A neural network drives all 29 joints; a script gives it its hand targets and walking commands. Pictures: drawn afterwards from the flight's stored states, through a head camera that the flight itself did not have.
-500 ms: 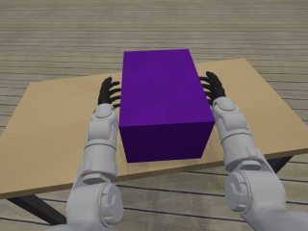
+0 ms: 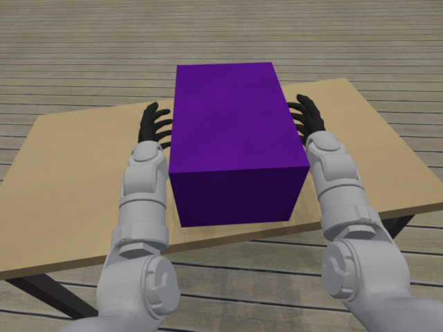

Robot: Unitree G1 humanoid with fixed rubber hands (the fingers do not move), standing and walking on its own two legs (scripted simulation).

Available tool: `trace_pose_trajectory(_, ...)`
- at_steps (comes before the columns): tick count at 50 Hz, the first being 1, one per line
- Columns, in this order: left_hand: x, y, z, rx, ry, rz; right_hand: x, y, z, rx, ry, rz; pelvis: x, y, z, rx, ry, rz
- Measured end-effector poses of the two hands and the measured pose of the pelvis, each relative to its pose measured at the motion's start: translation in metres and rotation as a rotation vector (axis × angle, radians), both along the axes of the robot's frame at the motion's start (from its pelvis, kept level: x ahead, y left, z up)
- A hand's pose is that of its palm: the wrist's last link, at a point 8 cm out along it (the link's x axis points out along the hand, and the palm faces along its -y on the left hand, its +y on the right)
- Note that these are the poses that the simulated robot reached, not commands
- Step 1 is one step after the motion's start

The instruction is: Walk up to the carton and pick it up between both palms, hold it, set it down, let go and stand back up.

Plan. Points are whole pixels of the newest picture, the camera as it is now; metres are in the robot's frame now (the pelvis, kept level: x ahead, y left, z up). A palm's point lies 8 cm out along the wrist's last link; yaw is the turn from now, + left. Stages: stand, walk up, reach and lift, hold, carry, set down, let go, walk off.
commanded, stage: reach and lift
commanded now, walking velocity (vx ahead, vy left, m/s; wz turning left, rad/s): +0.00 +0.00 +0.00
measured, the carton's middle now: (229, 138) +0.46 +0.02 +0.12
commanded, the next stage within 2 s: hold in 1.78 s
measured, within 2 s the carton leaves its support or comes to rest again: neither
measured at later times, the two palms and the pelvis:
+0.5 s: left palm (147, 164) +0.36 +0.15 +0.16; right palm (323, 159) +0.37 -0.14 +0.15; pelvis +0.00 +0.01 +0.00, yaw +1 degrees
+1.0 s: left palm (143, 171) +0.34 +0.15 +0.16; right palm (328, 165) +0.34 -0.14 +0.16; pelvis -0.03 +0.01 +0.00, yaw +0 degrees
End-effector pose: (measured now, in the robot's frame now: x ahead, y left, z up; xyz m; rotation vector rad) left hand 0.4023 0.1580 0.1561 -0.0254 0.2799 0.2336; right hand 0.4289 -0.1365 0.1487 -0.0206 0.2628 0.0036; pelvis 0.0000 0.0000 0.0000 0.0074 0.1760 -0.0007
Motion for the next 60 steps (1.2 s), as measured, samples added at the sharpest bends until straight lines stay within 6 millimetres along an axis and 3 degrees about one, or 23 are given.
trace_pose_trajectory(7,-0.002,0.005,-0.001,0.002,-0.016,-0.001,-0.002,0.005,-0.001,-0.010,-0.017,0.000,0.012,0.002,0.002,-0.002,-0.032,0.008)
trace_pose_trajectory(15,-0.021,0.008,-0.008,-0.010,-0.018,-0.002,-0.023,0.009,-0.008,-0.005,-0.017,-0.013,0.017,0.008,0.003,-0.004,-0.086,0.021)
trace_pose_trajectory(26,-0.049,-0.006,0.003,-0.020,-0.023,-0.046,-0.065,-0.007,0.001,0.014,-0.022,-0.061,-0.001,0.015,0.003,-0.004,-0.116,0.016)
trace_pose_trajectory(35,-0.061,-0.017,0.005,-0.014,0.000,-0.071,-0.085,-0.018,0.005,0.000,0.001,-0.084,-0.021,0.013,0.000,-0.005,-0.125,-0.005)
trace_pose_trajectory(47,-0.069,-0.008,0.005,-0.017,-0.025,-0.060,-0.087,-0.008,0.008,-0.002,-0.021,-0.073,-0.031,0.011,-0.003,-0.003,-0.115,-0.005)
trace_pose_trajectory(60,-0.064,0.003,0.017,-0.003,-0.050,-0.061,-0.082,0.003,0.022,-0.005,-0.042,-0.081,-0.019,0.014,-0.001,-0.003,-0.123,0.009)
